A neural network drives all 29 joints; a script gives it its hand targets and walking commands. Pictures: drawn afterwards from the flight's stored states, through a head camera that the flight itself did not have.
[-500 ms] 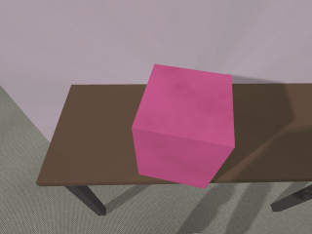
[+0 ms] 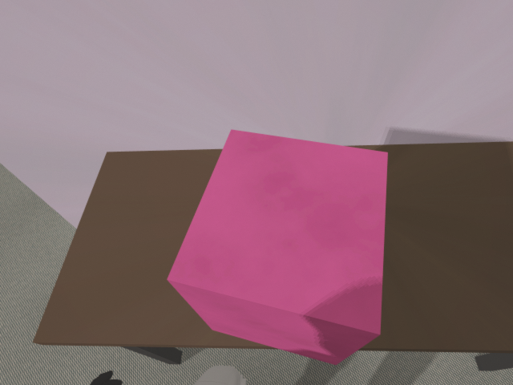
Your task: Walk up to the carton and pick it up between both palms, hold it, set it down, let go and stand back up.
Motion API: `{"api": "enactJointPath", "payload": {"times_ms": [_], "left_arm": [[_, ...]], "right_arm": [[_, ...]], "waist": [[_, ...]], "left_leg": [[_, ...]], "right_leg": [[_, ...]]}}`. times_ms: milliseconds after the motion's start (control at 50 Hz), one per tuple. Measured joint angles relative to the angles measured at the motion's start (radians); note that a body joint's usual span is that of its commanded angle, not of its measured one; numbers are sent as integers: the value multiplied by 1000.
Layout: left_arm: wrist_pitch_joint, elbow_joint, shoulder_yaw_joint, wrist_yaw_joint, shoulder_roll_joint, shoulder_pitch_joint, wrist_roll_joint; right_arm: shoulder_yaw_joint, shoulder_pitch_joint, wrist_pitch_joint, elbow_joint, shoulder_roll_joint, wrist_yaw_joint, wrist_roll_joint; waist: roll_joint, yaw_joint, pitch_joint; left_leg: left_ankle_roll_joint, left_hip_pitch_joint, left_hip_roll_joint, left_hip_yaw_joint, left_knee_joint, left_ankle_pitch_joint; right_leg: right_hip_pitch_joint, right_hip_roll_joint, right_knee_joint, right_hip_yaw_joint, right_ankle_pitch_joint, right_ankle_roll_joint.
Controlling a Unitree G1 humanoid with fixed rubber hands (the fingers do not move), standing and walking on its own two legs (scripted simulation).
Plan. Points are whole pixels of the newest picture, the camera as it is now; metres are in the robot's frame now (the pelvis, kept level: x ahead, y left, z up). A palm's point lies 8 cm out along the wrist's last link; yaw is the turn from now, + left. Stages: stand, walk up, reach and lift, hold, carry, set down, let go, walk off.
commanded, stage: walk up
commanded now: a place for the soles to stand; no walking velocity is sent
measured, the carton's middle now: (286, 254) +0.30 +0.00 +0.04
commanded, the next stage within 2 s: none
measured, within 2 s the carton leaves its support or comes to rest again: neither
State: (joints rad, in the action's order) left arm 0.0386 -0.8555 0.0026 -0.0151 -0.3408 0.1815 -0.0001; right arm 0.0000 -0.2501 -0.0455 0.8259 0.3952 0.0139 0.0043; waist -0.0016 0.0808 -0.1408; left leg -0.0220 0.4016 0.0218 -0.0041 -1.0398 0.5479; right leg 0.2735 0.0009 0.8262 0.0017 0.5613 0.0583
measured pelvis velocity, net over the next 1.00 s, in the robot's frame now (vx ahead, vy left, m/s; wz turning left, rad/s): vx -0.01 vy -0.01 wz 0.09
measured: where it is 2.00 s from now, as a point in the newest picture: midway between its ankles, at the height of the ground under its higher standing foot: outside the picture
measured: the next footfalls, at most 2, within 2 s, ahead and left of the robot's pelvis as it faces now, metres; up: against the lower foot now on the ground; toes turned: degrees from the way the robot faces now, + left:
left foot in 0.10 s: +0.05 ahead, +0.14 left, +0.00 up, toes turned +1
right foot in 0.42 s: +0.10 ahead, -0.12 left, +0.00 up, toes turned -1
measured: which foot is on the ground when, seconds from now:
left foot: up 0.00-0.08, down 0.10-0.42, up 0.44-1.00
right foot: down 0.00-0.12, up 0.14-0.40, down 0.42-1.00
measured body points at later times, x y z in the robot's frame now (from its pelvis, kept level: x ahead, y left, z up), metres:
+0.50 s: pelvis +0.06 -0.05 +0.00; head +0.16 -0.07 +0.43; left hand +0.15 +0.26 -0.12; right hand +0.14 -0.35 -0.15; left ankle +0.01 +0.13 -0.67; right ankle +0.06 -0.12 -0.70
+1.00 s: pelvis -0.01 -0.01 -0.01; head +0.06 +0.00 +0.43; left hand +0.06 +0.31 -0.13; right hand +0.11 -0.31 -0.13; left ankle -0.03 +0.13 -0.66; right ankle +0.06 -0.12 -0.70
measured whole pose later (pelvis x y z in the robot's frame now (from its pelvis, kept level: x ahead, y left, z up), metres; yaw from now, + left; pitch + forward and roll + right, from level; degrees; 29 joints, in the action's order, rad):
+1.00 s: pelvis -0.01 -0.01 -0.01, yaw +5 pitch -4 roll -1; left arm 0.00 -0.85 0.02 -0.05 -0.35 0.16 0.00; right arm 0.00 -0.18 0.05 0.83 0.40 0.05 0.00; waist -0.02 0.01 -0.23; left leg 0.04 0.45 0.01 -0.08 -1.18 0.56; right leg 0.43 -0.06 0.88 0.09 0.37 0.03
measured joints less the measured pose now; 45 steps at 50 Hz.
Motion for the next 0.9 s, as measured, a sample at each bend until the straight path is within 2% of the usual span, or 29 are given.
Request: {"api": "enactJointPath", "payload": {"times_ms": [60, 100, 140, 220, 260, 320, 360, 400, 420, 440, 500, 540, 580, 660, 800, 900], "left_arm": [[-10, -2, 0, -1, 0, 11, 0], [-21, -6, 0, -1, 0, 12, 0], [-29, -6, 0, -1, -1, 12, 0], [-40, -6, 0, -2, -2, 11, 0], [-40, -4, 0, -2, -3, 3, 0], [-39, 12, 0, -2, -3, -21, 0], [-54, 3, 19, -4, -8, -21, 0], [-55, -2, 21, -4, -16, -21, 0], [-50, -2, 21, -4, -16, -23, 0], [-43, -2, 21, -4, -13, -25, 0], [-37, -1, 21, -4, -13, -25, 0], [-37, 4, 21, -9, -13, -25, 0], [-38, 5, 21, -20, -13, -25, 0], [-38, 5, 21, -32, -13, -25, 0], [-38, 5, 21, -38, -13, -25, 0], [-35, 5, 21, -38, -13, -25, 0]], "right_arm": [[0, 27, -2, -1, 0, 0, 0], [0, 42, -15, -1, -1, 0, 0], [1, 61, -32, 0, -9, 2, 0], [1, 62, -37, 0, -10, 16, 0], [0, 62, -37, 0, -10, 27, 0], [0, 62, -32, 0, -10, 34, 0], [0, 59, -21, 1, -10, 35, 0], [0, 58, -3, 1, -9, 35, 0], [0, 61, 8, 1, -6, 35, 1], [0, 65, 21, 2, -4, 35, 4], [0, 67, 47, 1, -5, 35, 7], [0, 67, 56, 1, -4, 35, 7], [0, 67, 62, 0, -3, 35, 7], [0, 69, 74, 0, -3, 35, 7], [0, 69, 90, 0, 2, 35, 5], [0, 69, 93, 0, 6, 35, 3]], "waist": [[-1, 23, -1], [2, 19, 1], [31, -6, -25], [29, -81, -28], [30, -109, -28], [32, -129, -41], [32, -140, -54], [33, -123, -65], [27, -112, -74], [6, -109, -86], [-7, -93, -88], [-8, -79, -88], [-10, -63, -87], [-15, -47, -87], [-20, -45, -87], [-22, -49, -87]], "left_leg": [[0, 9, -22, 13, 98, -25], [3, 3, -25, 20, 206, -125], [17, -21, -5, 28, 209, -108], [19, -51, -14, -2, 209, -72], [19, -60, -30, -9, 209, -63], [35, -71, -55, -8, 209, -51], [48, -73, -59, -12, 209, -48], [68, -72, -64, 0, 208, -42], [73, -71, -70, 3, 195, -38], [73, -58, -77, -19, 156, -33], [63, 1, 5, -102, -7, 62], [61, 34, 49, -110, -101, 76], [59, 47, 67, -107, -142, 72], [59, 48, 68, -117, -145, 37], [59, 48, 49, -131, -145, 15], [59, 48, 32, -126, -145, 15]], "right_leg": [[-17, 14, 0, 2, 19, 0], [-17, 18, 13, 11, 34, -4], [8, -4, 110, 9, 26, -7], [95, 29, 317, 8, 27, -26], [129, 31, 332, 8, 27, -28], [168, 23, 314, 7, 27, -29], [170, 5, 241, 6, 24, -29], [168, -12, 99, 6, -64, -29], [162, -12, 52, 10, -130, -26], [159, 1, 56, 23, -134, -19], [158, -3, 56, 30, -110, 4], [158, -18, 53, 31, -108, 11], [159, -25, 51, 32, -110, 11], [159, -25, 51, 41, -114, 12], [159, -25, 51, 61, -134, 11], [159, -30, 51, 67, -159, -4]]}}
